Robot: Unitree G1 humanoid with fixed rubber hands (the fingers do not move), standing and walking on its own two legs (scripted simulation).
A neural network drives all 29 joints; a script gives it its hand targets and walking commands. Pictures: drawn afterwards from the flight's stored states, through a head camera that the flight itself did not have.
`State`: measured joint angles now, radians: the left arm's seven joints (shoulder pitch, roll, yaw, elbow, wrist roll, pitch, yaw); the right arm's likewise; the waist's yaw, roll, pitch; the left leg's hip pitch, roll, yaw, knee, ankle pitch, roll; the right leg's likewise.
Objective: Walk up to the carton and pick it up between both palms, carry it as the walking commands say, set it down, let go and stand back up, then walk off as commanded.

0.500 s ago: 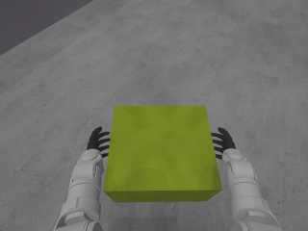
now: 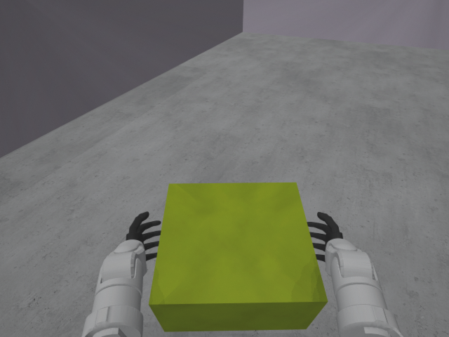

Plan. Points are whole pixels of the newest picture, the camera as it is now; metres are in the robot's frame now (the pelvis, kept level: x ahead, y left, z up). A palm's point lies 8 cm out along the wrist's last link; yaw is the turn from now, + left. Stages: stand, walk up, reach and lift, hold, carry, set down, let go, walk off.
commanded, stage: reach and lift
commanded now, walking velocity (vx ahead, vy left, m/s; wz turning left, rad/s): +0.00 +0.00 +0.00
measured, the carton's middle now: (234, 252) +0.34 -0.01 -0.03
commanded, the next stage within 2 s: hold in 0.90 s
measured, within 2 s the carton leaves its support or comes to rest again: neither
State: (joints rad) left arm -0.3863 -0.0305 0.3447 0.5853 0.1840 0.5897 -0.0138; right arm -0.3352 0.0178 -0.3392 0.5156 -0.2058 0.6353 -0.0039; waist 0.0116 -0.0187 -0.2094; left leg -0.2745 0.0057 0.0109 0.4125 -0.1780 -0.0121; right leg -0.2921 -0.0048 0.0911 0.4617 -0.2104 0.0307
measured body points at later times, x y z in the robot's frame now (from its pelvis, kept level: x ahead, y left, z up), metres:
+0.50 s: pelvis +0.00 +0.00 +0.00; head -0.05 +0.00 +0.45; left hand +0.32 +0.18 +0.04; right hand +0.31 -0.20 +0.04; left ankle +0.02 +0.13 -0.74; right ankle +0.02 -0.13 -0.74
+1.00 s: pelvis +0.02 +0.00 +0.01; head -0.03 +0.00 +0.46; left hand +0.30 +0.19 +0.04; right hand +0.30 -0.19 +0.04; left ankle +0.02 +0.13 -0.74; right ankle +0.02 -0.13 -0.74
